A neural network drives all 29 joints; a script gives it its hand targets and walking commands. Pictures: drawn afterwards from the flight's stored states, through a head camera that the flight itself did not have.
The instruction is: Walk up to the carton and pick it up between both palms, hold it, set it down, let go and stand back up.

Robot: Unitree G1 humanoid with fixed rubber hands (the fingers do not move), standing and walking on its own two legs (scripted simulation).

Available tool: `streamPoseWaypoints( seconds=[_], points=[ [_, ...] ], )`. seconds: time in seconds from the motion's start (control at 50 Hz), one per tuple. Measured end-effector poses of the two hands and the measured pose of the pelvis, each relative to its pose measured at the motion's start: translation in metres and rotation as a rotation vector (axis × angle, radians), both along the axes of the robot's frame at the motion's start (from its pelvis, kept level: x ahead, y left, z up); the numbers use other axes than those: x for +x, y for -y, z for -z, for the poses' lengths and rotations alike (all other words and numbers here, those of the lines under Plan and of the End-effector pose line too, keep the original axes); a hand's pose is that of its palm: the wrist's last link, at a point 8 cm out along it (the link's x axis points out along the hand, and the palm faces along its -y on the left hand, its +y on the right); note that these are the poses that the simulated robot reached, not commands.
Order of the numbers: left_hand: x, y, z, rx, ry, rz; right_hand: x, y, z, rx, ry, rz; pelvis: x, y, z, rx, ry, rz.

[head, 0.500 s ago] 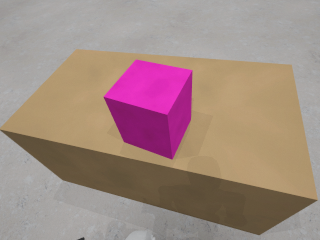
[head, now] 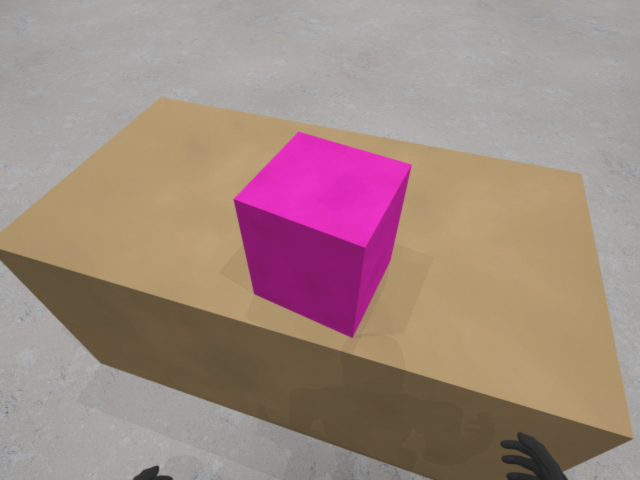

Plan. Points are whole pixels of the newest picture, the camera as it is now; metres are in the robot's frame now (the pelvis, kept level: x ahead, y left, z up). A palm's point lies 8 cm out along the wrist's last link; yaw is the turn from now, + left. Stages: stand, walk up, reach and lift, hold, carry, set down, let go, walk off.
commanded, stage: walk up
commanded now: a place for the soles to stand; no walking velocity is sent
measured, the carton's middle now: (325, 235) +0.53 +0.03 -0.04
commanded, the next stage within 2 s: none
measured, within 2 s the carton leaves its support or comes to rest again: neither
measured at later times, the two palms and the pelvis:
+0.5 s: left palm out of the picture +0.05 +0.30 -0.09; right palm out of the picture +0.14 -0.26 -0.09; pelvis +0.02 +0.03 +0.00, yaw -1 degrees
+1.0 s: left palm (53, 376) +0.27 +0.43 -0.09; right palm out of the picture +0.09 -0.09 -0.11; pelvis +0.10 +0.19 +0.00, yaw -13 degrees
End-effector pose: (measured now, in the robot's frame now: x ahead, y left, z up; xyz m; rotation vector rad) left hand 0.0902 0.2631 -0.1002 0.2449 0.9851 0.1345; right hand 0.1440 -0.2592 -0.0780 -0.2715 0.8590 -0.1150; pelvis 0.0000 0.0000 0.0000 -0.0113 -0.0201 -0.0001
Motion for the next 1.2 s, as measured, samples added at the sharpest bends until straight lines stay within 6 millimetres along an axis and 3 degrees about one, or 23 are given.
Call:
streamPoseWaypoints(
  seconds=[0.2,0.34,0.4,0.48,0.54,0.58,0.64,0.72,0.8,0.9,0.98,1.08,1.2],
  points=[
    [0.005,-0.002,-0.011,0.030,-0.005,-0.002,-0.019,-0.002,0.019,0.038,-0.073,0.005,0.004,0.003,-0.001,0.005,-0.006,-0.011],
    [0.018,0.005,-0.009,0.012,0.016,0.008,-0.031,0.003,0.021,0.022,-0.111,0.013,0.006,0.004,-0.001,0.008,-0.007,-0.018],
    [0.010,0.000,-0.008,0.058,0.006,0.018,-0.028,0.008,0.019,-0.012,-0.124,-0.017,0.009,-0.001,0.000,0.009,-0.001,-0.003],
    [-0.030,-0.029,-0.009,0.141,-0.113,-0.028,-0.012,0.002,0.016,-0.021,-0.111,-0.016,0.018,-0.020,-0.002,0.010,0.009,0.008],
    [-0.056,-0.058,-0.012,0.176,-0.199,-0.072,0.004,-0.019,0.018,-0.004,-0.098,-0.023,0.026,-0.040,-0.001,-0.002,0.015,0.019],
    [-0.065,-0.080,-0.012,0.190,-0.240,-0.092,0.016,-0.039,0.021,0.017,-0.092,-0.031,0.032,-0.056,0.001,-0.010,0.020,0.026],
    [-0.062,-0.115,-0.006,0.200,-0.265,-0.100,0.036,-0.075,0.027,0.042,-0.079,-0.040,0.044,-0.082,0.008,-0.019,0.019,0.039],
    [-0.028,-0.164,0.019,0.200,-0.264,-0.054,0.049,-0.119,0.038,0.033,-0.055,-0.012,0.061,-0.124,0.028,-0.001,0.025,0.067],
    [0.039,-0.178,0.024,0.172,-0.191,0.012,0.019,-0.144,0.042,0.035,-0.112,0.094,0.073,-0.151,0.024,0.003,0.031,0.122],
    [0.128,-0.169,0.000,0.124,-0.043,0.153,-0.027,-0.154,0.035,0.007,-0.205,0.239,0.088,-0.174,0.008,0.008,0.017,0.162],
    [0.175,-0.165,-0.010,0.108,0.007,0.252,-0.053,-0.164,0.031,-0.011,-0.238,0.315,0.098,-0.185,0.003,0.005,0.006,0.210],
    [0.210,-0.146,-0.005,0.059,0.028,0.331,-0.078,-0.176,0.026,-0.012,-0.272,0.370,0.101,-0.187,0.002,0.001,0.006,0.263],
    [0.227,-0.105,0.000,-0.002,0.069,0.409,-0.097,-0.172,0.036,0.019,-0.278,0.420,0.098,-0.181,0.009,0.005,0.007,0.324]
  ],
)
